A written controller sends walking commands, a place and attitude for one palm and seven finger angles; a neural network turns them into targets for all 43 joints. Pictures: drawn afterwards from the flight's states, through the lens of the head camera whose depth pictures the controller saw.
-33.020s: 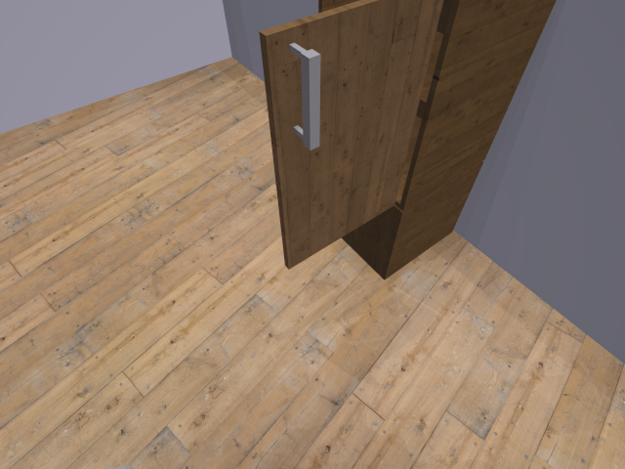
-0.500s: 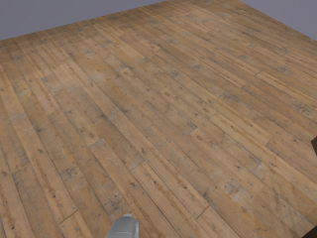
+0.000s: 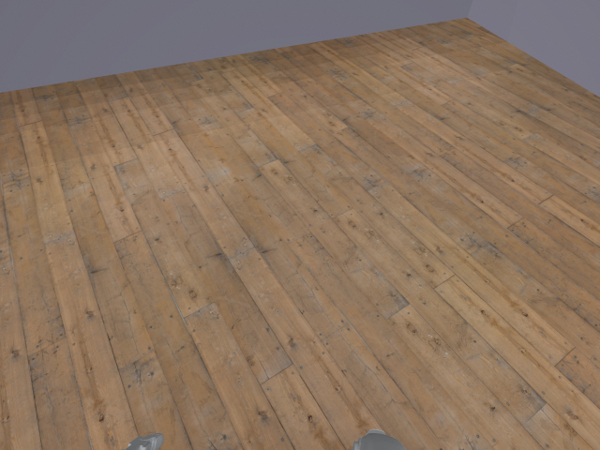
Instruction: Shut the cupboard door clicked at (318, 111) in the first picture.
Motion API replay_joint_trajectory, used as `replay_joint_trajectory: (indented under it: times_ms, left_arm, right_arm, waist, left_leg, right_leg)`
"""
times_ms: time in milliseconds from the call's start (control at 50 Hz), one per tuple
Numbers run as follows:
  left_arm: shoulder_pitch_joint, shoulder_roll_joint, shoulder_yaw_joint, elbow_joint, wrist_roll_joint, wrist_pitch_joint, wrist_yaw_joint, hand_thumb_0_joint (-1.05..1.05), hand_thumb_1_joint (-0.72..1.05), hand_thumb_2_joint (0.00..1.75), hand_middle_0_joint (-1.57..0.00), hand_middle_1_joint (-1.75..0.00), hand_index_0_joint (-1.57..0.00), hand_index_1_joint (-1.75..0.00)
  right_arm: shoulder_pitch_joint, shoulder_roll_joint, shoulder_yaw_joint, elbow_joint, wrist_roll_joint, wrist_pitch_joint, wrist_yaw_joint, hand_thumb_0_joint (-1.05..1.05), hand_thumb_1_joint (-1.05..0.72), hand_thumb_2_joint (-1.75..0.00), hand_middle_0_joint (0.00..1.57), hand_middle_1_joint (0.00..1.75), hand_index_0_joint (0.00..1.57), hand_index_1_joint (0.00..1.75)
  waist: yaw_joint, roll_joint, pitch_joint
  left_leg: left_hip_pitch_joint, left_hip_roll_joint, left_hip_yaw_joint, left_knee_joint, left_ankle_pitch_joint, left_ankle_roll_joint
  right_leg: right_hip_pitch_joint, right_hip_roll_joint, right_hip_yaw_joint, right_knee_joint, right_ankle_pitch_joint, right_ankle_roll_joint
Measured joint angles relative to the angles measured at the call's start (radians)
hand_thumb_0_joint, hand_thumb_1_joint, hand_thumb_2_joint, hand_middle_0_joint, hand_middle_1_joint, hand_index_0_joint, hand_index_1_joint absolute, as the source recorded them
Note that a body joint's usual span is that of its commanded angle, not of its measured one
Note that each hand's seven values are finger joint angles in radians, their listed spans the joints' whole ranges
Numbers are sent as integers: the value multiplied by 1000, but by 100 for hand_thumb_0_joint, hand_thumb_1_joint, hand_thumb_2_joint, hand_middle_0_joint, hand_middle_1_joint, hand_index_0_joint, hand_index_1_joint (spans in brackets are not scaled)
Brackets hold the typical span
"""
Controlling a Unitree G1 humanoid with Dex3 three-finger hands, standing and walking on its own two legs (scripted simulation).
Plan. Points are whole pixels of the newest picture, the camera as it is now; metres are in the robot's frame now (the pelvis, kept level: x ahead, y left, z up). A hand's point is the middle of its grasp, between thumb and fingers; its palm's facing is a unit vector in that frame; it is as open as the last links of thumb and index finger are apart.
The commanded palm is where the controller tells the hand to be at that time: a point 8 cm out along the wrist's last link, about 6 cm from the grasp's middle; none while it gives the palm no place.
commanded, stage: walk to a spot facing it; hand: left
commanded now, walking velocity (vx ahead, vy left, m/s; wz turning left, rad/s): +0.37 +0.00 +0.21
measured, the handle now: out of the picture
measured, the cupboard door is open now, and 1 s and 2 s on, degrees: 55 55 55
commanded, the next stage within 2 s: turn to face it in 0.42 s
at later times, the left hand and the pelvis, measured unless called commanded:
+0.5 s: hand out of the picture +0.14 +0.14 -0.17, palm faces +0.28 -0.94 -0.19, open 7.3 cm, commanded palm none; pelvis +0.21 -0.02 +0.00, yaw +13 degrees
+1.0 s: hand (201, 307) +0.39 +0.21 -0.17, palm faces +0.13 -0.96 -0.24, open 7.4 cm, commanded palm none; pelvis +0.33 +0.01 -0.02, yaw +3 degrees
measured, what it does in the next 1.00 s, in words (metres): walks ahead: right foot, then left foot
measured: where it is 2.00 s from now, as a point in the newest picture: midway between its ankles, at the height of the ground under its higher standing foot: (297, 394)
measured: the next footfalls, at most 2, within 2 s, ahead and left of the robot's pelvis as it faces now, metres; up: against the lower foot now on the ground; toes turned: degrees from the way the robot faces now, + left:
right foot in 0.08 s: +0.17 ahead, -0.13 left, +0.00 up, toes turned -6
left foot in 0.60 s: +0.36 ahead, +0.13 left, +0.00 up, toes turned +20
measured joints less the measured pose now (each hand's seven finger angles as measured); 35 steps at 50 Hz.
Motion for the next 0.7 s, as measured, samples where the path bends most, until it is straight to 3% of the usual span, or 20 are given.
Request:
replay_joint_trajectory:
  times_ms: [80,120,140,180,220,360,500,560,580,600,640,700]
  left_arm:
    - [-22,5,-5,-17,1,-19,-6,0,91,90,-19,-29,-19,-30]
    - [-31,-6,-9,-15,4,-45,0,0,91,90,-19,-30,-20,-30]
    - [-26,-14,-14,-14,3,-53,4,0,91,90,-19,-30,-20,-30]
    - [1,-32,-20,-1,0,-58,15,0,91,90,-19,-30,-20,-30]
    - [34,-52,-23,23,-2,-57,24,0,90,90,-19,-30,-20,-30]
    - [129,-54,-11,80,-7,-79,45,-1,95,90,-20,-30,-20,-30]
    - [211,-66,-27,119,-4,-66,43,0,92,90,-20,-30,-20,-30]
    - [247,-59,-27,133,-5,-50,41,0,91,90,-20,-30,-20,-30]
    - [266,-62,-29,136,-8,-44,42,0,91,90,-20,-30,-20,-30]
    - [285,-66,-33,136,-14,-35,42,0,91,90,-20,-30,-20,-30]
    - [263,-46,-37,140,-20,-9,54,0,91,90,-20,-30,-20,-30]
    - [200,-30,-34,134,-17,16,65,1,91,90,-20,-30,-20,-30]
  right_arm:
    - [70,0,-2,37,1,7,2,0,-92,-89,20,30,20,30]
    - [79,-5,-6,56,8,18,5,0,-91,-89,20,30,20,30]
    - [74,-7,-9,64,8,25,7,0,-91,-89,20,30,20,30]
    - [61,-8,-16,71,4,30,11,1,-91,-89,20,30,20,30]
    - [47,-4,-20,65,2,28,14,1,-91,-89,20,30,19,30]
    - [-28,28,-16,16,3,40,32,1,-91,-90,20,30,19,30]
    - [-174,-11,-11,-36,3,52,50,1,-93,-90,20,30,19,30]
    - [-228,-30,-5,-76,1,37,49,1,-93,-90,20,30,19,30]
    - [-235,-42,0,-93,-3,26,46,1,-92,-90,20,30,19,30]
    - [-239,-57,2,-109,-6,12,40,1,-92,-90,20,30,19,30]
    - [-258,-48,9,-117,0,-4,17,1,-92,-90,20,30,19,30]
    - [-260,-28,27,-113,4,-9,-8,0,-92,-89,20,30,19,30]
  waist:
    - [-22,3,-12]
    - [-22,26,-2]
    - [-23,34,2]
    - [-26,40,-2]
    - [-34,43,-12]
    - [-25,27,-9]
    - [24,16,48]
    - [36,-9,67]
    - [40,0,62]
    - [45,22,47]
    - [56,-3,57]
    - [77,-17,55]
  left_leg:
    - [33,12,-11,69,-97,-27]
    - [-43,26,-40,292,-196,0]
    - [-103,21,-60,443,-220,11]
    - [-221,20,-71,673,-151,17]
    - [-312,41,-65,759,-57,9]
    - [-485,94,-29,641,51,-27]
    - [-464,78,45,379,58,-3]
    - [-388,37,74,276,52,25]
    - [-343,36,72,227,123,43]
    - [-321,50,57,219,148,70]
    - [-321,39,68,297,39,70]
    - [-263,40,87,264,1,38]
  right_leg:
    - [117,43,-23,-160,-3,-10]
    - [132,62,-44,-136,-8,-69]
    - [143,66,-55,-125,-30,-83]
    - [187,72,-71,-163,-49,-89]
    - [245,79,-92,-240,-37,-86]
    - [406,83,-182,-413,-45,-80]
    - [518,61,-260,-400,-146,-33]
    - [528,13,-275,-286,-231,-2]
    - [502,-2,-270,-187,-260,4]
    - [441,0,-239,-27,-294,4]
    - [309,6,-101,277,-351,-9]
    - [155,33,5,449,-314,-16]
